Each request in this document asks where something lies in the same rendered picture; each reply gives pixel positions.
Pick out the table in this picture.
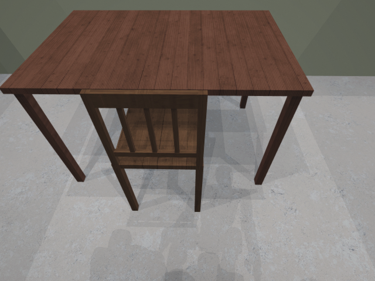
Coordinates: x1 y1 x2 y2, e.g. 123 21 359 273
0 11 314 185

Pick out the chair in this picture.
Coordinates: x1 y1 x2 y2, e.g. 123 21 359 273
80 90 208 212

